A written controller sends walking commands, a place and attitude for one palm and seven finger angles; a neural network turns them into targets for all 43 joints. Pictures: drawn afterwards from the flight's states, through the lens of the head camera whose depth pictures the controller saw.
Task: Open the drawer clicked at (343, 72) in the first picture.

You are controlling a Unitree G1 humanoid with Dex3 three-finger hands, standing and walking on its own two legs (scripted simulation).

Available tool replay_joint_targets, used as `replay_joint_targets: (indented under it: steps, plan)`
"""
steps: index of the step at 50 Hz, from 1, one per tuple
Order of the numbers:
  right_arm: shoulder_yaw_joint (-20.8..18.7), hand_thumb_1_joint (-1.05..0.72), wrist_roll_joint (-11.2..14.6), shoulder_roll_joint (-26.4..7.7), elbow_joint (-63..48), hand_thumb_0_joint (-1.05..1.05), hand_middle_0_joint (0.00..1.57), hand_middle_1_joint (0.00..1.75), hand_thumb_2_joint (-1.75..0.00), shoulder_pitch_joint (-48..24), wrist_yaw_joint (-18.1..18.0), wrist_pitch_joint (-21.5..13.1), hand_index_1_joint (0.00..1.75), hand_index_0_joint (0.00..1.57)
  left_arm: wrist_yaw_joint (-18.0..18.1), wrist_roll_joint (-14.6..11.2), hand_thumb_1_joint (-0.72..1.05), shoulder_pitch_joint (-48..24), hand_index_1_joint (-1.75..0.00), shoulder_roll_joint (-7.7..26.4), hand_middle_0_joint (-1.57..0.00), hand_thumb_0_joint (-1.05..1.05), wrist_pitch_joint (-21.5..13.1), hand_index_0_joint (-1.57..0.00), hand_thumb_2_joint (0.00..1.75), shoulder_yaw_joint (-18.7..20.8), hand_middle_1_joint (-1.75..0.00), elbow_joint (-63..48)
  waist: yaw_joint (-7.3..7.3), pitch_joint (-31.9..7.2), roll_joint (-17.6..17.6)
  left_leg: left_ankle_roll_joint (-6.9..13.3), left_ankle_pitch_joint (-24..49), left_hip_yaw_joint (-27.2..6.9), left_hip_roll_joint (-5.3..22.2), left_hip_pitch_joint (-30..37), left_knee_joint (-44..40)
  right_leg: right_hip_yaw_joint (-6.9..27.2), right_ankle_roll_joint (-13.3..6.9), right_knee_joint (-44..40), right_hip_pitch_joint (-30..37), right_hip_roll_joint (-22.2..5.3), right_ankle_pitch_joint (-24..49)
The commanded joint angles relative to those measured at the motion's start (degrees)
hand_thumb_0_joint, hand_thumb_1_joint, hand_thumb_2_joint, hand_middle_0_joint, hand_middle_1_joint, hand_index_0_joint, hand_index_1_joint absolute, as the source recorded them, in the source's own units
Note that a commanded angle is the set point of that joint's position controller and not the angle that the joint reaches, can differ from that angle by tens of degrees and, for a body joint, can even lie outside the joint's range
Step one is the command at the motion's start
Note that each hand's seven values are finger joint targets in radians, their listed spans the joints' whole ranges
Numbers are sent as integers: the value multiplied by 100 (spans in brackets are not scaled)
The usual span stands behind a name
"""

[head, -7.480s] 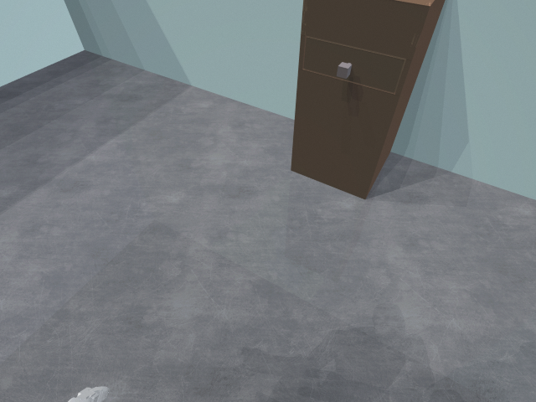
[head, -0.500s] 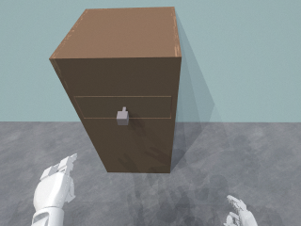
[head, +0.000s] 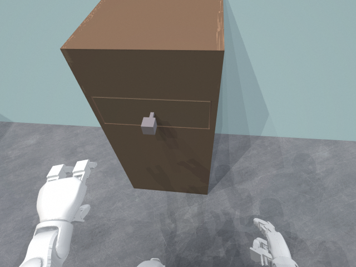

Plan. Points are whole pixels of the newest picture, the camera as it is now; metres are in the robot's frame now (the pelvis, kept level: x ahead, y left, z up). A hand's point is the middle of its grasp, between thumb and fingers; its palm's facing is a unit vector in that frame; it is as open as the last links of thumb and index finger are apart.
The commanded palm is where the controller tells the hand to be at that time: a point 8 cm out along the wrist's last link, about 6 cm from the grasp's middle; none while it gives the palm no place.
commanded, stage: raise the hand with hooked fingers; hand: left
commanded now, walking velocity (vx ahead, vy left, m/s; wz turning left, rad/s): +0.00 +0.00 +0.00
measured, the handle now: (150, 121) +0.55 +0.16 -0.06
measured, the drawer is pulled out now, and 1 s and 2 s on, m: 0.00 0.00 0.00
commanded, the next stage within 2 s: move the hooked fingers above the handle in 1.16 s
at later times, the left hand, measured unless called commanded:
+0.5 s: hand (73, 164) +0.30 +0.26 +0.08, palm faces +0.07 -0.09 -0.99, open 13.3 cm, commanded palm +0.27 +0.27 +0.14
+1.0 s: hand (68, 149) +0.32 +0.27 +0.11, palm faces +0.00 -0.09 -1.00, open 13.8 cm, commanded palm +0.29 +0.27 +0.17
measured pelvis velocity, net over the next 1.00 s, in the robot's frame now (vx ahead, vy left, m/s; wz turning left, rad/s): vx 0.01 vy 0.03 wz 0.00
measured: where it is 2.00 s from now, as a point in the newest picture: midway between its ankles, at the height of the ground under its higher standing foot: outside the picture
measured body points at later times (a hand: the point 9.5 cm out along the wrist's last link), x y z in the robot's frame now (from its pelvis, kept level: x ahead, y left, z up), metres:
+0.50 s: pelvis +0.02 +0.03 +0.03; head +0.05 +0.00 +0.47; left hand +0.29 +0.27 +0.13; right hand +0.22 -0.20 -0.08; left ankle +0.03 +0.14 -0.70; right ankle -0.01 -0.09 -0.70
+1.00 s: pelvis +0.01 +0.03 +0.04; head +0.04 +0.00 +0.49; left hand +0.31 +0.27 +0.17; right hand +0.18 -0.20 -0.08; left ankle +0.03 +0.14 -0.70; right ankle -0.01 -0.09 -0.70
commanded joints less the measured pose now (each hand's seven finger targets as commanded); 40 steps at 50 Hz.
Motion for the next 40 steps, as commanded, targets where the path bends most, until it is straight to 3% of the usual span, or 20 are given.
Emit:
replay_joint_targets:
  steps: [1,4,6,12,17,21,23,27,32,35,37,40]
  plan:
    - [-329,-90,-25,-846,-850,0,20,30,-90,-630,-93,-334,30,20,-121,-9,1,-51,-87,1341,-26,0,-357,-26,52,929,-87,-1067,125,-1057,-620,328,1289,-74,-436,817,-788,847,146,-1328,1307,-45,2666]
    - [-426,-90,-58,-809,-796,0,20,30,-90,-484,-35,-358,30,20,45,44,-6,-256,-92,1246,-27,0,-745,-27,49,982,-92,-1269,105,-1107,-314,321,1388,-68,-435,1093,-869,672,129,-1352,1181,-31,2554]
    - [-497,-90,-52,-830,-766,0,20,30,-90,-434,-3,-362,30,20,229,36,-10,-335,-94,1303,-27,0,-843,-27,47,1146,-94,-1253,89,-1173,-312,326,1468,-71,-429,1182,-865,594,109,-1358,1155,2,2477]
    - [-633,-90,22,-932,-714,0,20,30,-90,-338,80,-300,30,20,415,61,-24,-996,-103,1093,-28,0,-557,-28,41,779,-103,-1300,-60,-1368,-97,319,1776,-69,-387,1692,-931,349,95,-1333,955,53,2439]
    - [-605,-90,98,-968,-743,0,20,30,-90,-457,66,-217,30,20,57,25,-36,-1362,-111,1154,-29,0,-211,-29,36,545,-111,-1432,-7,-1302,-100,328,2141,-116,-329,2033,-1183,242,92,-1466,1170,65,2501]
    - [-527,-90,148,-961,-742,0,20,30,-90,-536,53,-122,30,20,-248,43,-45,-1684,-117,1354,-30,0,-21,-30,32,632,-117,-1288,44,-1121,-128,303,2286,-140,-305,2191,-1416,203,82,-1646,1328,99,2431]
    - [-497,-90,172,-929,-752,0,20,30,-90,-517,62,-99,30,20,-377,36,-50,-1930,-120,1332,-30,0,8,-30,30,543,-120,-1352,61,-1098,70,288,2446,-158,-291,2357,-1523,168,71,-1699,1399,97,2465]
    - [-440,-90,204,-922,-746,0,20,30,-90,-501,66,-27,30,20,-657,-24,-50,-2287,-120,1388,-30,0,70,-30,30,512,-120,-1173,42,-1027,-28,275,2617,-167,-287,2513,-1680,144,82,-1873,1579,110,2534]
    - [-401,-90,221,-935,-724,0,20,30,-90,-488,40,18,30,20,-1029,-112,-50,-2916,-120,1463,-30,0,-3,-30,30,415,-120,-1058,-3,-1005,-133,298,2453,-132,-322,2653,-1846,159,102,-2101,1741,109,2474]
    - [-395,-90,233,-936,-685,0,20,30,-90,-465,26,32,30,20,-1179,-142,-50,-3297,-120,1524,-30,0,-140,-30,30,397,-120,-1052,-23,-983,-15,291,2483,-166,-327,2737,-1925,140,92,-2177,1756,120,2445]
    - [-402,-90,234,-950,-664,0,20,30,-90,-434,26,27,30,20,-1226,-166,-50,-3502,-120,1666,-30,0,-228,-30,30,503,-120,-1086,-4,-1151,-5,294,2510,-183,-333,2821,-1958,150,91,-2218,1866,117,2427]
    - [-424,-90,258,-956,-647,0,20,30,-90,-372,43,37,30,20,-1297,-259,-50,-3190,-120,1580,-30,0,-288,-30,30,515,-120,-769,57,-960,-73,292,2505,-165,-350,2736,-2032,127,94,-2282,1892,121,2469]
